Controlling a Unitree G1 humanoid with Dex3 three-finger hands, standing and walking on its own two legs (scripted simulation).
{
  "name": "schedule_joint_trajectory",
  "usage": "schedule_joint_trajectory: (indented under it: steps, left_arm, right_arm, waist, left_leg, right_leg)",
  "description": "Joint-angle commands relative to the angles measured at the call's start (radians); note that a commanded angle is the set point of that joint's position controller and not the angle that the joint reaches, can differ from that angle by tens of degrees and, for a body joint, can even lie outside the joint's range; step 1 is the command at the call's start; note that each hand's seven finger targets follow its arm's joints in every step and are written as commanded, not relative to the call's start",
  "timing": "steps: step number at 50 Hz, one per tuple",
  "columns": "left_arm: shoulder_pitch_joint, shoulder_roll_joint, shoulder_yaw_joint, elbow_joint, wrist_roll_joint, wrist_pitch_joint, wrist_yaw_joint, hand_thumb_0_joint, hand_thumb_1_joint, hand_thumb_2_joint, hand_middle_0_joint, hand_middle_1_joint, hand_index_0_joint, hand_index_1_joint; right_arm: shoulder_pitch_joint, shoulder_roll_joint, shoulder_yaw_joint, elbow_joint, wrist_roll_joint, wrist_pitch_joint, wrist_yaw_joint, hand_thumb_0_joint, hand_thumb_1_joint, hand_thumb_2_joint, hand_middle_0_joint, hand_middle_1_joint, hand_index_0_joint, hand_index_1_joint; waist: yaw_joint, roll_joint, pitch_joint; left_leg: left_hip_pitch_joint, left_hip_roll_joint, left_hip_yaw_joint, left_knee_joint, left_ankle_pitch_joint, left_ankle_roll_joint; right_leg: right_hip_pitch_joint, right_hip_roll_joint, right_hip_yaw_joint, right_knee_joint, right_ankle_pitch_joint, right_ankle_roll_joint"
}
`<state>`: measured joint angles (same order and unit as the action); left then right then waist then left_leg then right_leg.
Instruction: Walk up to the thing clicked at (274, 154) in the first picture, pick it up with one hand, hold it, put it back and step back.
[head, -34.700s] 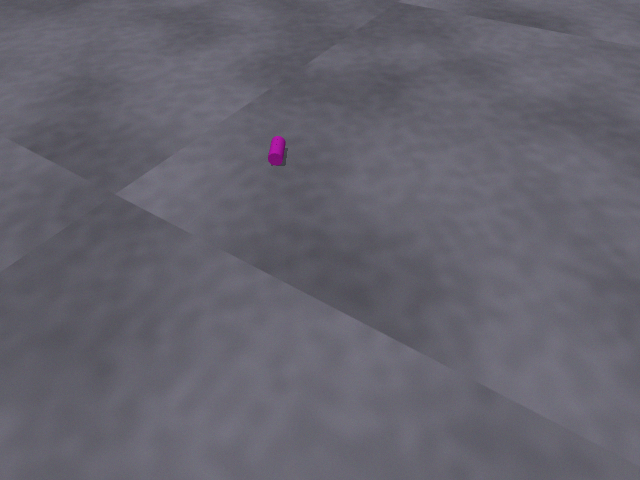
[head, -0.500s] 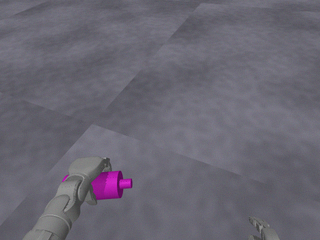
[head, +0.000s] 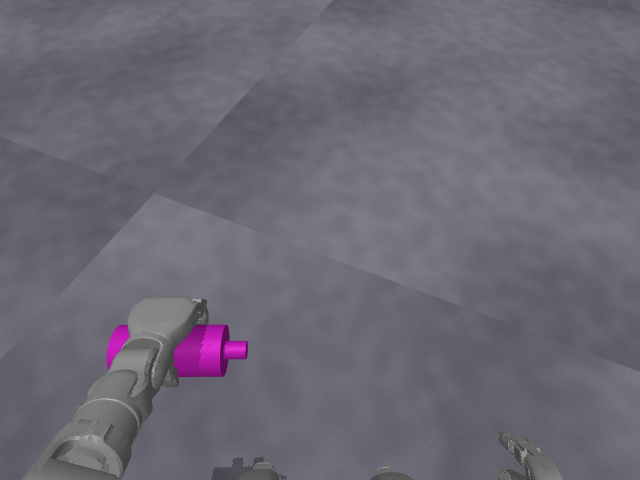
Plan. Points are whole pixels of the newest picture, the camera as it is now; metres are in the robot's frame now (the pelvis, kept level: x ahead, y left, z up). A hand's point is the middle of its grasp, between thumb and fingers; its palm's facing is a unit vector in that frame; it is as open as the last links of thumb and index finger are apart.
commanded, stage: crouch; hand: left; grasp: from above
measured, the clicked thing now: (183, 350) +0.33 +0.22 -0.12
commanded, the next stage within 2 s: lower in 1.58 s
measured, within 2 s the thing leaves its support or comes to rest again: neither
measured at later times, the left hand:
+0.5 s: hand (206, 352) +0.40 +0.24 -0.34, palm faces -0.46 +0.02 -0.89, open 10.5 cm
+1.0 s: hand (214, 361) +0.43 +0.26 -0.48, palm faces -0.45 -0.02 -0.89, open 10.5 cm
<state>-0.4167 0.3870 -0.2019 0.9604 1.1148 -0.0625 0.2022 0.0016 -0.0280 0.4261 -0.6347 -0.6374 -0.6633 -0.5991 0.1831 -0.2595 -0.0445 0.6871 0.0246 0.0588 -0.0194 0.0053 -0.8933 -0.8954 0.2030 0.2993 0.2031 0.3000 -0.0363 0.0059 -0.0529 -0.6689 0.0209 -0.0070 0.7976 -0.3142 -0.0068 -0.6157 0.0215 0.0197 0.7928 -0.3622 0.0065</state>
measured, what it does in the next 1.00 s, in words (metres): lowers itself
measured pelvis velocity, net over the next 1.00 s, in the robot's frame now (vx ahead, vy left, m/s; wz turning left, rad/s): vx -0.05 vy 0.01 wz -0.11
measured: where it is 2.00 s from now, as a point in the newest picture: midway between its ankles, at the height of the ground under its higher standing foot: outside the picture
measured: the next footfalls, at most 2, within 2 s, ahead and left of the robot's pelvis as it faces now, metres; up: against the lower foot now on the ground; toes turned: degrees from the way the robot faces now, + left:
none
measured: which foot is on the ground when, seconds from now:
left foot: down 0.00-1.00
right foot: down 0.00-1.00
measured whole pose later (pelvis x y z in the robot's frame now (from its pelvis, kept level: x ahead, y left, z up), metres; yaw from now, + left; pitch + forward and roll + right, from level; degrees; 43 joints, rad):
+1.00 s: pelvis -0.05 +0.01 -0.32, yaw -7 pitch +38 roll -8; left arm -0.93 0.69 0.06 1.36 1.23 -0.15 0.35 0.00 -0.05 0.50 -0.63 -0.63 -0.66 -0.59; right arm 0.14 -0.25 0.01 0.72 -0.11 -0.05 0.10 0.00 -0.91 -0.90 0.20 0.30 0.20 0.30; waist -0.20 0.00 -0.13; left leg -2.13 0.03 -0.11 2.12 -0.66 0.00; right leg -2.02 0.07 -0.07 2.07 -0.73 0.02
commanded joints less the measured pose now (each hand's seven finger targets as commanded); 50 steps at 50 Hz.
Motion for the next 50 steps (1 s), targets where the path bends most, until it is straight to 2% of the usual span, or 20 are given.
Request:
schedule_joint_trajectory:
  steps: [1, 7, 8, 9, 11, 13, 15, 18, 19, 23, 26, 28, 32, 36, 38, 41, 43, 47, 48, 50]
  left_arm:
    - [-0.491, 0.207, 0.096, -0.06, 0.047, 0.003, 0.139, 0.0, 0.605, 0.802, -0.909, -0.846, -0.952, -0.803]
    - [-0.593, 0.221, 0.108, 0.104, 0.037, 0.012, 0.173, 0.0, 0.599, 0.828, -0.898, -0.863, -0.941, -0.819]
    - [-0.598, 0.25, 0.127, 0.124, 0.036, 0.017, 0.179, 0.0, 0.584, 0.825, -0.887, -0.854, -0.929, -0.812]
    - [-0.642, 0.274, 0.138, 0.107, 0.03, 0.018, 0.184, 0.0, 0.584, 0.826, -0.895, -0.851, -0.935, -0.812]
    - [-0.654, 0.262, 0.135, 0.143, 0.033, 0.027, 0.185, 0.0, 0.55, 0.81, -0.872, -0.831, -0.91, -0.793]
    - [-0.658, 0.289, 0.16, 0.141, 0.026, 0.033, 0.185, 0.0, 0.542, 0.796, -0.868, -0.823, -0.907, -0.785]
    - [-0.708, 0.343, 0.187, 0.118, 0.024, 0.033, 0.179, 0.0, 0.513, 0.785, -0.855, -0.803, -0.89, -0.769]
    - [-0.678, 0.36, 0.205, 0.196, 0.037, 0.039, 0.172, 0.0, 0.501, 0.78, -0.85, -0.8, -0.884, -0.767]
    - [-0.732, 0.399, 0.22, 0.136, 0.038, 0.03, 0.173, 0.0, 0.487, 0.79, -0.84, -0.802, -0.872, -0.77]
    - [-0.723, 0.386, 0.221, 0.214, 0.042, -0.003, 0.151, 0.0, 0.509, 0.774, -0.857, -0.786, -0.892, -0.752]
    - [-0.762, 0.452, 0.253, 0.183, 0.058, -0.036, 0.153, 0.0, 0.515, 0.756, -0.855, -0.767, -0.892, -0.73]
    - [-0.792, 0.431, 0.244, 0.167, 0.059, -0.052, 0.157, 0.0, 0.548, 0.781, -0.884, -0.781, -0.921, -0.745]
    - [-0.814, 0.507, 0.291, 0.14, 0.081, -0.076, 0.177, 0.0, 0.552, 0.796, -0.9, -0.784, -0.933, -0.751]
    - [-0.833, 0.49, 0.28, 0.174, 0.103, -0.086, 0.185, 0.0, 0.569, 0.816, -0.914, -0.791, -0.945, -0.761]
    - [-0.821, 0.513, 0.297, 0.174, 0.104, -0.084, 0.188, 0.0, 0.563, 0.822, -0.912, -0.789, -0.941, -0.761]
    - [-0.848, 0.523, 0.294, 0.172, 0.109, -0.088, 0.191, 0.0, 0.605, 0.823, -0.952, -0.778, -0.979, -0.752]
    - [-0.856, 0.514, 0.291, 0.195, 0.107, -0.089, 0.194, 0.0, 0.618, 0.839, -0.958, -0.783, -0.984, -0.757]
    - [-0.869, 0.557, 0.302, 0.232, 0.108, -0.089, 0.194, 0.0, 0.637, 0.813, -0.95, -0.804, -0.987, -0.767]
    - [-0.832, 0.539, 0.293, 0.274, 0.111, -0.086, 0.189, 0.0, 0.625, 0.815, -0.958, -0.785, -0.987, -0.755]
    - [-0.867, 0.585, 0.313, 0.251, 0.116, -0.095, 0.185, 0.0, 0.61, 0.798, -0.945, -0.771, -0.975, -0.74]
  right_arm:
    - [0.09, -0.151, -0.065, -0.051, -0.022, -0.04, 0.002, 0.0, -0.894, -0.896, 0.2, 0.299, 0.2, 0.299]
    - [0.132, -0.167, -0.072, -0.037, -0.037, -0.067, -0.003, 0.0, -0.89, -0.894, 0.2, 0.299, 0.2, 0.299]
    - [0.136, -0.171, -0.074, -0.035, -0.04, -0.072, -0.005, 0.0, -0.889, -0.894, 0.2, 0.299, 0.2, 0.299]
    - [0.143, -0.172, -0.072, -0.043, -0.04, -0.075, -0.007, 0.0, -0.891, -0.894, 0.2, 0.299, 0.2, 0.299]
    - [0.148, -0.171, -0.067, -0.039, -0.046, -0.08, -0.011, 0.0, -0.889, -0.893, 0.2, 0.299, 0.2, 0.299]
    - [0.159, -0.176, -0.07, -0.035, -0.05, -0.084, -0.013, 0.0, -0.888, -0.893, 0.2, 0.299, 0.2, 0.299]
    - [0.162, -0.179, -0.069, -0.031, -0.054, -0.086, -0.012, 0.0, -0.888, -0.893, 0.2, 0.299, 0.2, 0.299]
    - [0.167, -0.179, -0.063, -0.013, -0.062, -0.088, -0.009, 0.0, -0.891, -0.895, 0.2, 0.299, 0.2, 0.299]
    - [0.168, -0.174, -0.06, -0.019, -0.063, -0.089, -0.008, 0.0, -0.889, -0.894, 0.2, 0.299, 0.2, 0.299]
    - [0.178, -0.177, -0.053, -0.009, -0.075, -0.098, 0.007, 0.0, -0.892, -0.896, 0.2, 0.299, 0.2, 0.299]
    - [0.179, -0.185, -0.046, -0.009, -0.08, -0.105, 0.018, 0.0, -0.888, -0.894, 0.2, 0.299, 0.2, 0.299]
    - [0.182, -0.184, -0.042, -0.007, -0.087, -0.11, 0.029, 0.0, -0.891, -0.895, 0.2, 0.299, 0.2, 0.299]
    - [0.21, -0.198, -0.034, 0.015, -0.102, -0.116, 0.049, 0.0, -0.898, -0.899, 0.2, 0.299, 0.2, 0.299]
    - [0.21, -0.201, -0.032, 0.035, -0.117, -0.117, 0.07, 0.0, -0.902, -0.901, 0.2, 0.299, 0.2, 0.299]
    - [0.211, -0.2, -0.033, 0.028, -0.12, -0.117, 0.08, 0.0, -0.903, -0.902, 0.2, 0.299, 0.2, 0.299]
    - [0.208, -0.203, -0.034, 0.032, -0.124, -0.111, 0.092, 0.0, -0.905, -0.902, 0.2, 0.299, 0.2, 0.299]
    - [0.21, -0.201, -0.027, 0.033, -0.129, -0.11, 0.099, 0.0, -0.903, -0.901, 0.2, 0.299, 0.2, 0.299]
    - [0.197, -0.206, -0.023, 0.039, -0.132, -0.111, 0.109, 0.0, -0.903, -0.901, 0.2, 0.299, 0.2, 0.299]
    - [0.196, -0.202, -0.019, 0.038, -0.134, -0.109, 0.112, 0.0, -0.906, -0.902, 0.2, 0.299, 0.2, 0.299]
    - [0.191, -0.212, -0.017, 0.039, -0.133, -0.106, 0.115, 0.0, -0.904, -0.902, 0.2, 0.299, 0.2, 0.299]
  waist:
    - [-0.057, 0.055, -0.423]
    - [-0.081, 0.089, -0.504]
    - [-0.073, 0.097, -0.534]
    - [-0.084, 0.106, -0.576]
    - [-0.095, 0.121, -0.607]
    - [-0.092, 0.132, -0.659]
    - [-0.091, 0.16, -0.717]
    - [-0.105, 0.128, -0.686]
    - [-0.102, 0.152, -0.731]
    - [-0.141, 0.129, -0.682]
    - [-0.137, 0.154, -0.722]
    - [-0.155, 0.187, -0.753]
    - [-0.14, 0.249, -0.878]
    - [-0.16, 0.295, -0.835]
    - [-0.147, 0.307, -0.848]
    - [-0.151, 0.294, -0.838]
    - [-0.169, 0.276, -0.815]
    - [-0.168, 0.261, -0.771]
    - [-0.169, 0.246, -0.743]
    - [-0.159, 0.269, -0.759]
  left_leg:
    - [0.038, -0.019, 0.029, 0.18, 0.14, 0.013]
    - [-0.212, -0.016, -0.01, 0.357, -0.02, 0.013]
    - [-0.231, -0.013, -0.018, 0.387, -0.035, 0.013]
    - [-0.271, -0.015, -0.02, 0.413, -0.062, 0.015]
    - [-0.338, -0.013, -0.031, 0.473, -0.081, 0.013]
    - [-0.367, -0.008, -0.047, 0.509, -0.089, 0.011]
    - [-0.391, -0.008, -0.052, 0.556, -0.087, 0.012]
    - [-0.511, -0.01, -0.051, 0.637, -0.117, 0.024]
    - [-0.532, -0.013, -0.044, 0.658, -0.14, 0.025]
    - [-0.654, -0.015, -0.069, 0.747, -0.231, 0.031]
    - [-0.705, -0.018, -0.079, 0.797, -0.264, 0.025]
    - [-0.69, -0.013, -0.083, 0.836, -0.245, 0.025]
    - [-0.636, -0.01, -0.065, 0.937, -0.079, 0.027]
    - [-0.652, -0.002, -0.077, 0.99, -0.034, 0.021]
    - [-0.643, 0.002, -0.076, 1.017, -0.012, 0.021]
    - [-0.705, 0.001, -0.058, 1.059, -0.036, 0.03]
    - [-0.773, -0.001, -0.048, 1.09, -0.063, 0.037]
    - [-0.837, 0.005, -0.048, 1.132, -0.082, 0.042]
    - [-0.853, 0.006, -0.048, 1.141, -0.079, 0.043]
    - [-0.869, 0.005, -0.05, 1.152, -0.086, 0.039]
  right_leg:
    - [-0.203, 0.017, -0.012, 0.108, 0.157, -0.025]
    - [-0.467, 0.026, -0.046, 0.317, 0.012, -0.04]
    - [-0.5, 0.027, -0.051, 0.351, -0.001, -0.041]
    - [-0.519, 0.025, -0.051, 0.38, -0.02, -0.043]
    - [-0.593, 0.026, -0.058, 0.456, -0.034, -0.046]
    - [-0.64, 0.024, -0.067, 0.513, -0.05, -0.05]
    - [-0.694, 0.025, -0.07, 0.563, -0.056, -0.054]
    - [-0.768, 0.026, -0.074, 0.627, -0.077, -0.051]
    - [-0.775, 0.027, -0.073, 0.645, -0.094, -0.053]
    - [-0.917, 0.022, -0.085, 0.724, -0.173, -0.051]
    - [-0.973, 0.024, -0.094, 0.788, -0.203, -0.053]
    - [-1.026, 0.022, -0.099, 0.823, -0.189, -0.053]
    - [-1.042, 0.027, -0.106, 0.887, -0.078, -0.049]
    - [-1.12, 0.024, -0.12, 0.952, -0.053, -0.049]
    - [-1.131, 0.026, -0.121, 0.972, -0.044, -0.048]
    - [-1.128, 0.038, -0.124, 0.986, -0.039, -0.046]
    - [-1.115, 0.043, -0.122, 0.997, -0.04, -0.042]
    - [-1.143, 0.049, -0.125, 1.032, -0.045, -0.04]
    - [-1.144, 0.052, -0.126, 1.038, -0.044, -0.039]
    - [-1.159, 0.053, -0.129, 1.067, -0.048, -0.041]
